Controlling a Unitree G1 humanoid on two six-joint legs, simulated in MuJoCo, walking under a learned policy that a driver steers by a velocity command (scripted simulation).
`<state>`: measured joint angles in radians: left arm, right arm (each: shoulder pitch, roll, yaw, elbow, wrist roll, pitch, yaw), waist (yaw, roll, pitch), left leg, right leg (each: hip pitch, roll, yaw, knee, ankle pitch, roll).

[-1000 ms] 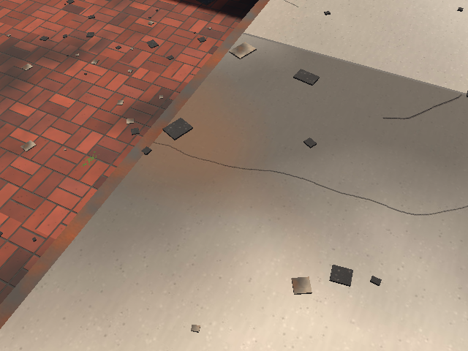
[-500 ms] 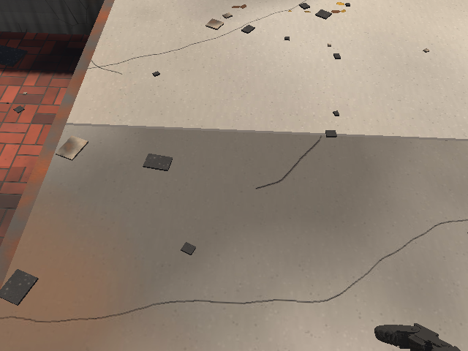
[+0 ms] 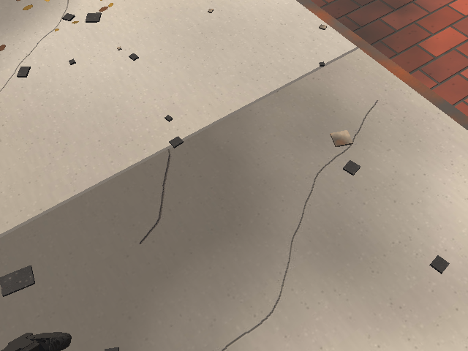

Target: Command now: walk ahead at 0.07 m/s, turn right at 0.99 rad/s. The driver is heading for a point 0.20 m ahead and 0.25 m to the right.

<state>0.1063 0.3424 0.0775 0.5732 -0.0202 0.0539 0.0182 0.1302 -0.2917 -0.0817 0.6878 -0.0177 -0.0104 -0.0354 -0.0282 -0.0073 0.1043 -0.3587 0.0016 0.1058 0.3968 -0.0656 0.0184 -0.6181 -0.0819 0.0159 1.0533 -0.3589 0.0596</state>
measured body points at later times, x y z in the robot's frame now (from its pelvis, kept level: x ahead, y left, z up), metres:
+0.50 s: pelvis +0.04 -0.02 +0.00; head +0.06 -0.05 +0.45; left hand +0.31 +0.16 -0.07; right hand +0.12 -0.33 -0.10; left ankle +0.09 +0.10 -0.71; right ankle +0.03 -0.13 -0.73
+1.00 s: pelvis +0.04 -0.05 -0.02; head +0.05 -0.10 +0.43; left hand +0.31 +0.14 -0.08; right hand +0.06 -0.37 -0.12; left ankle +0.09 +0.10 -0.73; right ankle +0.01 -0.14 -0.74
